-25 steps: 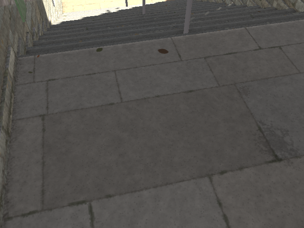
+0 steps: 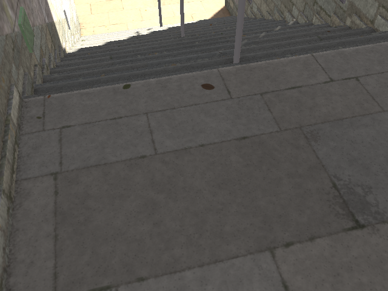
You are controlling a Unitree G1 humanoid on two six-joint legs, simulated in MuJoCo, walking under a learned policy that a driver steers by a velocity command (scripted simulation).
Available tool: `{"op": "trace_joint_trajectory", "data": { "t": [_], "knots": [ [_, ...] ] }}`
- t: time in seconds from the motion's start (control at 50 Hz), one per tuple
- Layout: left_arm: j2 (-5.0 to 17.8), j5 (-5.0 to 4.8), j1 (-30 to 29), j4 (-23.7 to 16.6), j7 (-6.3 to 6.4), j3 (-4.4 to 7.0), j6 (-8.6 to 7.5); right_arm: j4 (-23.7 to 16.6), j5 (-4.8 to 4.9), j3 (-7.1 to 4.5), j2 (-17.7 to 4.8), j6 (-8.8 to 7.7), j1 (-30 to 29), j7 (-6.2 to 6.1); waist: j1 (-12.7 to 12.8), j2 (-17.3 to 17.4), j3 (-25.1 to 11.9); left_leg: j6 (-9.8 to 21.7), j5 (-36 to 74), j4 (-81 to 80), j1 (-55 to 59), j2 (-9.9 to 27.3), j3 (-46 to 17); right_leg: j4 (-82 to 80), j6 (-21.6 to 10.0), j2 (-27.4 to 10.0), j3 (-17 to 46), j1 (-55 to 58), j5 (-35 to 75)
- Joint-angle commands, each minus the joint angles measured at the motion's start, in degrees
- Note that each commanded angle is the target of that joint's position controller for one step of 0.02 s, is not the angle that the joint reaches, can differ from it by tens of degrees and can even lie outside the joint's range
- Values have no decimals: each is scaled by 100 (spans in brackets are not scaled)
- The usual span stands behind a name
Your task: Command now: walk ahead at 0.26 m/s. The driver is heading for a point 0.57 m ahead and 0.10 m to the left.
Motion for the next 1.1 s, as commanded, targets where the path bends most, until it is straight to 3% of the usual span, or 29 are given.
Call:
{"op": "trace_joint_trajectory", "data": {
  "t": [0.02, 0.06, 0.1, 0.12, 0.16, 0.18, 0.22, 0.24, 0.3, 0.32, 0.42, 0.46, 0.48, 0.5, 0.52, 0.54, 0.56, 0.58, 0.6, 0.64, 0.72, 0.8, 0.86, 0.88, 0.9, 0.92, 0.94, 0.98, 1.1],
  "knots": [
    [-48, 58, -473, -476, -17, -49, -279, -228, -38, 15, -406, -56, 35, -126, -97, 522, 343, 1365, -653, -1125, 172, 1523, -1975, 294, -271, 134, -178, -740, 96],
    [42, 145, 583, -197, -68, -4, -317, -363, -164, 0, -482, -10, -636, -39, 565, -8, 332, 1132, -849, 284, -1107, 774, -1018, -356, -314, 226, -313, 804, 750],
    [677, 291, 2456, 209, -47, 84, -450, -887, -346, 129, 88, -110, -1335, 176, 1245, -1404, -195, 250, -1529, 3698, -3493, -766, -496, -1716, -1391, -1310, 3294, 2700, 1856],
    [646, 326, 2505, 297, -82, 41, -531, -1048, -214, 199, 248, -148, -1516, 186, 1193, -542, 655, 292, -1201, 3553, -4945, -440, -1626, -2019, -1540, -2033, 3950, 2928, 1018],
    [288, 308, 1329, 230, -93, -71, -467, -835, -243, 177, -35, -122, -1087, 88, 530, 318, 867, 219, 95, 3402, -5040, 187, -1699, -1614, -1186, -1912, 2980, 2430, 738],
    [105, 311, 1274, 337, -69, -112, -414, -698, -298, 224, 132, -63, -658, 65, 390, 85, 873, 259, 464, 3366, -4651, 305, -1516, -1523, -1162, -1739, 2401, 1864, 1093],
    [-1019, 412, 827, 110, 132, -533, -437, -502, -546, 388, 375, 63, -615, 110, 276, -43, 794, 117, 3202, 1711, -3807, 681, -1617, -1368, -609, -1114, 1164, 893, 1400],
    [-765, 239, 1098, 129, 198, -528, -487, -494, -458, 334, 279, 106, -568, 190, 323, -272, 493, 12, 4277, 1199, -3014, 456, -1011, -1283, -613, -772, 653, 343, 1189],
    [-394, 411, 1577, 521, 55, -586, -473, -761, -283, 434, 333, 180, -1143, 289, 322, -212, 640, 0, 5327, 707, -1672, 474, -528, -1362, -509, -766, 283, -1029, 607],
    [183, -835, 573, 258, 420, -284, -376, -1142, 694, 247, -216, 250, -1942, 123, 260, -163, 1034, -181, 4999, 147, -1881, 140, -796, -795, -236, -705, 475, -1274, 1502],
    [-24, -463, 1566, 565, 493, -240, -100, -1233, 470, 572, 613, 294, -2458, 424, 761, -141, 643, -224, 4622, -795, -2140, 83, -273, 877, -6, -852, 133, 314, 2051],
    [144, -347, 1109, 536, 373, -163, -68, -705, 515, 347, 117, 332, -912, 390, -132, -387, 35, 116, 4227, -901, -620, 206, -292, 2508, -51, -1105, 263, 37, 3558],
    [129, -315, 835, 424, 260, -169, -146, -265, 398, 114, -336, 343, 372, 314, -839, 264, -619, 289, 4567, -1034, 940, -215, 275, 4035, 146, -696, -153, -339, 4456],
    [-179, -217, 773, 368, 240, -138, -276, 73, 298, 87, -618, 344, 1183, 243, -1107, 1445, -775, 781, 6375, -463, 2723, 463, -597, 7113, 575, 28, -433, -2425, -506],
    [-406, -363, 1703, 198, 159, -288, -426, 2, 130, 203, -712, 232, 1049, 172, -537, 1955, -2070, 1454, 7317, 1074, 4414, 1355, -2043, 8001, 534, -8, 603, -3867, -2182],
    [45, -436, 1326, -210, 136, -218, -554, -197, 220, 163, -671, 282, 1073, 95, -895, 1624, -2881, 1986, 5698, 575, 4621, 1672, -2814, 7771, 659, -122, 987, -4229, -1941],
    [-158, -722, 661, -818, 91, -327, -586, -81, 184, 58, -1034, 393, 1402, -20, -804, 1197, -2831, 2212, 668, -1148, 4241, 2178, -4429, 7152, 631, -52, 955, -4964, -1057],
    [56, -724, 63, -922, 252, -244, -507, -249, 239, 87, -799, 420, 622, -101, -523, -114, -1920, 1868, -1046, -1922, 2897, 2140, -5027, 6597, 675, -236, 776, -4996, -441],
    [274, -566, 86, -856, 383, -154, -398, -627, 150, 218, -494, 288, -461, -110, -48, -786, -1227, 1621, -655, -1984, 1263, 2096, -4750, 5395, 567, -439, 1082, -4525, 702],
    [35, -288, 277, -790, 488, -113, -130, -841, 156, 244, -435, 189, -1215, -66, 465, -696, -232, 1494, 418, -2019, -1395, 1489, -3761, 4005, 909, -698, 1083, -3238, 861],
    [-38, -112, -487, -1207, 460, -98, -175, -848, 228, 145, -558, 229, -936, -305, 286, 371, -465, 1061, 2323, -1681, -2873, 235, -1705, 1216, 1158, -362, 527, -972, 2310],
    [-20, -299, -1049, -1409, 381, -132, -105, -645, 280, 139, -329, 352, -113, -351, -100, 500, -703, 930, 2131, -1220, -1739, 539, -2099, 31, 1084, -63, 585, -974, 2597],
    [197, -172, -841, -1390, 285, -23, -132, -629, 274, 225, -23, 439, 51, -382, 92, 495, -819, 443, 1346, -498, -1456, 271, -2249, -838, 737, 13, 476, -243, 2400],
    [340, -101, -528, -1346, 272, 10, -169, -589, 252, 296, 239, 414, 195, -395, 184, 236, -894, 126, 868, 199, -1737, -125, -1923, -965, 545, -453, 812, 359, 3147],
    [670, 1, -183, -1295, 262, 64, -159, -534, 267, 343, 474, 353, 799, -393, -43, -1069, -1173, -277, -774, 1597, -2722, -843, -1366, -1016, -153, -1520, 1997, 1476, 4319],
    [644, -47, 159, -1120, 204, 94, -138, -627, 365, 306, 99, 325, 905, -359, -5, -1896, -1621, -427, -1412, 2454, -3238, -651, -1126, -1617, -915, -2290, 3516, 1671, 3069],
    [337, -111, 94, -1192, 200, 30, -140, -602, 385, 188, -304, 381, 507, -368, 172, -1338, -1471, -493, -1193, 2924, -3424, -360, -1138, -1885, -927, -2081, 3700, 1425, 1729],
    [112, -148, -680, -1303, 237, -80, -42, -622, 253, 143, -276, 607, -64, -402, 17, -731, -899, -616, -472, 2846, -3133, 11, -951, -2078, -508, -1557, 2816, 362, 1093],
    [69, -212, -928, -1016, 304, -99, 63, -281, 186, 264, 220, 626, 38, -381, -281, -844, -1038, -639, 973, 154, -735, -109, -357, -2009, -310, -764, 1184, -681, 2213]
  ]
}}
